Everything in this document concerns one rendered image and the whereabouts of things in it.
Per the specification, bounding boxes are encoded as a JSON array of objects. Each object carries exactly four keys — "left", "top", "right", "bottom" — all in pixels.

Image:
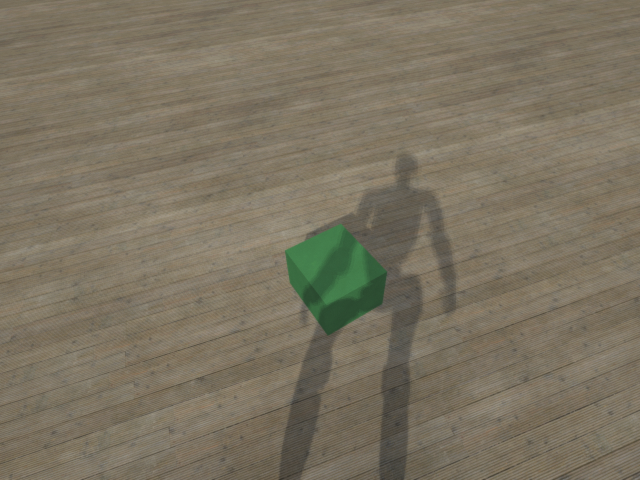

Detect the carton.
[{"left": 285, "top": 224, "right": 387, "bottom": 336}]

